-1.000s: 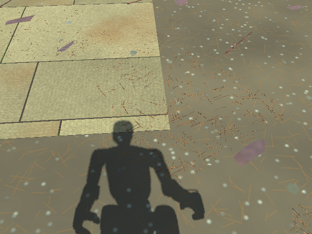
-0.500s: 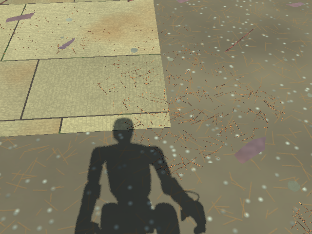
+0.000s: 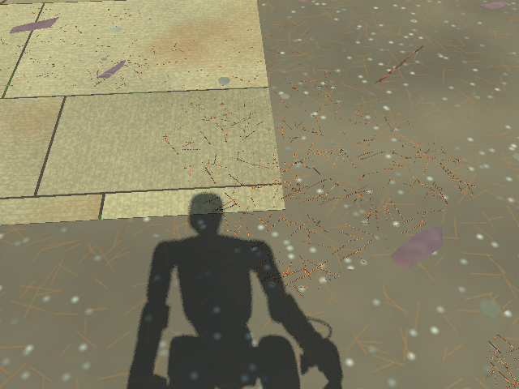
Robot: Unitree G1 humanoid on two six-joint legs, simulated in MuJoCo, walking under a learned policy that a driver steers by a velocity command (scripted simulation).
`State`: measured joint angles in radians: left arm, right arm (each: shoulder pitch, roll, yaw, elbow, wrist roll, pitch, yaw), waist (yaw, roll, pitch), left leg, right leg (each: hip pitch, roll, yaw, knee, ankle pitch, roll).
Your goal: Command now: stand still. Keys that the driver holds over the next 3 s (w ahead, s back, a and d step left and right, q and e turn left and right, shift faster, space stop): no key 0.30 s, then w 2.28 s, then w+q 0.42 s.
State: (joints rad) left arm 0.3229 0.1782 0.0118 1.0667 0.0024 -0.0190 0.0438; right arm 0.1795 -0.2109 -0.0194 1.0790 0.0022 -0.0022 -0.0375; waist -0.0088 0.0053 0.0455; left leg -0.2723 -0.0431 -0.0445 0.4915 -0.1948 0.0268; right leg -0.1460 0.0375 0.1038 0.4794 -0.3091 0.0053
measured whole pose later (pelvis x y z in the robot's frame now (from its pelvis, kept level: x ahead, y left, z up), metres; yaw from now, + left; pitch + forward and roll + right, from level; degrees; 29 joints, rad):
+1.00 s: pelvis +0.24 +0.02 -0.02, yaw -2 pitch +2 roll +0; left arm 0.53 0.22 0.03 1.04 0.00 -0.07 0.01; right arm -0.04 -0.25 -0.03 0.84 0.02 -0.11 0.03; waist 0.06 -0.01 0.04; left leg -0.51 -0.02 0.06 0.60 -0.13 0.08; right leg -0.01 -0.01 0.08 0.75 -0.49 0.00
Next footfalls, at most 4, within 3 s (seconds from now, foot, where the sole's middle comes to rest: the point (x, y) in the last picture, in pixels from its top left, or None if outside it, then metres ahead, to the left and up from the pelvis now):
0.96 left None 0.39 0.11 -0.77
1.48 right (319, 318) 0.70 -0.14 -0.77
2.04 left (237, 228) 1.01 0.10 -0.77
2.60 right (304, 157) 1.33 -0.14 -0.77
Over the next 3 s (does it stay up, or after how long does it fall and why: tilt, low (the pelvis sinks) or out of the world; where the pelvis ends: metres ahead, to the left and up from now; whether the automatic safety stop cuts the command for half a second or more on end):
stays up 1.37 -0.04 0.00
